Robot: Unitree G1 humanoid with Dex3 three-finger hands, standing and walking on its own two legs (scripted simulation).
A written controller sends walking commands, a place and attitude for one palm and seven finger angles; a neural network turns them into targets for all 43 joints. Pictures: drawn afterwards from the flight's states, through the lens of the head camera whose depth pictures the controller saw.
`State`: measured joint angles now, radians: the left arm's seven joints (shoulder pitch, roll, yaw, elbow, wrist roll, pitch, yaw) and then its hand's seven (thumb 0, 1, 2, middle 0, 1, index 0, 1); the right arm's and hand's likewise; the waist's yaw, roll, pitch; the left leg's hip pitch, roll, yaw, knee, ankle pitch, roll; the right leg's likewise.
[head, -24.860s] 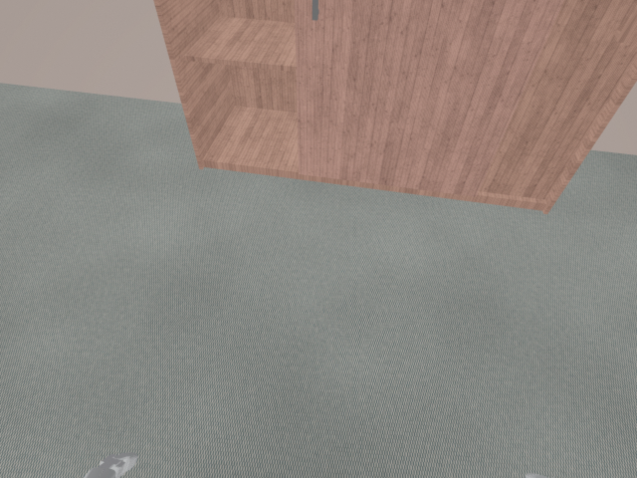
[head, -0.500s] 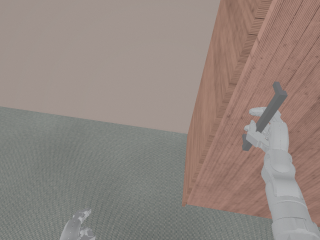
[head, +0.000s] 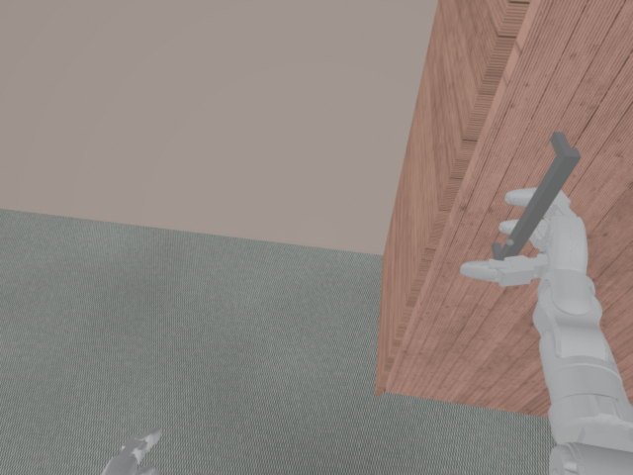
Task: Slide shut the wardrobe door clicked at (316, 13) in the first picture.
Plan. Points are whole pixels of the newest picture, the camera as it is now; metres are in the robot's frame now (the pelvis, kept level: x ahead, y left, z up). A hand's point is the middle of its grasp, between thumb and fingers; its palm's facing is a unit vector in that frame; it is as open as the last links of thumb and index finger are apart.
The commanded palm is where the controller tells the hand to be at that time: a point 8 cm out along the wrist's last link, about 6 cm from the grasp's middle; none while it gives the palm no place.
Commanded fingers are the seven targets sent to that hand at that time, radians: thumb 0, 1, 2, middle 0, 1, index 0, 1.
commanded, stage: loosen the grip on the handle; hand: right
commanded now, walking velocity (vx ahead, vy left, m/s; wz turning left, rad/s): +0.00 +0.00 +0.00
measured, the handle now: (525, 212) +0.45 -0.24 +0.11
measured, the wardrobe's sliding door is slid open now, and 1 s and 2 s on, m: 0.01 0.01 0.01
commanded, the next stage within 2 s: slip the hand off the handle in 0.16 s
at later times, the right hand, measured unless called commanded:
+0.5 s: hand (535, 252) +0.40 -0.25 +0.08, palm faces +0.27 +0.95 -0.18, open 14.3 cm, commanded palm +0.36 -0.29 +0.10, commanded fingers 0.00 0.55 -0.20 0.25 1.15 0.25 1.15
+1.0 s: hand (573, 266) +0.38 -0.29 +0.09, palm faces +0.24 +0.95 -0.19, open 14.6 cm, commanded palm +0.33 -0.33 +0.10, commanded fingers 0.00 0.55 -0.20 0.25 1.15 0.25 1.15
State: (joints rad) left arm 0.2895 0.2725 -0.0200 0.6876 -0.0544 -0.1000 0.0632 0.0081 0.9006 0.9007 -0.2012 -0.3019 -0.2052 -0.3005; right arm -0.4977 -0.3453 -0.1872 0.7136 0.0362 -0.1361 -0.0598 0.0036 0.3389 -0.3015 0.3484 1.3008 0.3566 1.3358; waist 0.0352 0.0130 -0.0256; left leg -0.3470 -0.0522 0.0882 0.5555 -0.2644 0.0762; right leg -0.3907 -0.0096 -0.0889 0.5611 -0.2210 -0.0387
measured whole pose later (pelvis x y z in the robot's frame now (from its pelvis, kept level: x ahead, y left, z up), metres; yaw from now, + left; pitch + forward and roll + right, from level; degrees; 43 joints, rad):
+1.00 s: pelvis +0.02 -0.04 +0.00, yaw +0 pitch +4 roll +2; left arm 0.32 0.26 -0.02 0.66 -0.05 -0.08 0.07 0.01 0.90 0.90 -0.20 -0.30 -0.21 -0.30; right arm -0.26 -0.37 -0.27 0.48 0.10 -0.12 0.05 -0.01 0.54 -0.20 0.25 1.15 0.26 1.17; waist 0.01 -0.02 -0.07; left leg -0.35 -0.03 0.07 0.58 -0.31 0.03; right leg -0.41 0.02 -0.10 0.62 -0.29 -0.08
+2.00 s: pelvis +0.03 -0.01 +0.00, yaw -1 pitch +0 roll +1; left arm 0.26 0.26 -0.05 0.64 -0.07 -0.25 0.09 0.01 0.90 0.90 -0.20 -0.30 -0.21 -0.30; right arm 0.25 -0.34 -0.35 -0.02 0.36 0.01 0.29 -0.01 0.55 -0.20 0.25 1.15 0.25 1.15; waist -0.03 -0.05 -0.09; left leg -0.24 -0.04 0.10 0.55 -0.31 0.06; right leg -0.30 0.01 -0.07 0.59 -0.28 -0.05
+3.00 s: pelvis +0.05 -0.03 +0.01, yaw -1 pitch -4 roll +1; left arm 0.20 0.24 -0.01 0.63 -0.01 -0.09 0.04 0.01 0.90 0.90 -0.20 -0.30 -0.21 -0.30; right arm 0.48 -0.35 -0.33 -0.40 0.09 -0.08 -0.10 0.01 -0.79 -0.85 0.21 0.36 0.21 0.37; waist -0.07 -0.05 0.00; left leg -0.05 -0.03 0.08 0.39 -0.27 0.04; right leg -0.12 0.03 -0.08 0.44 -0.25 -0.07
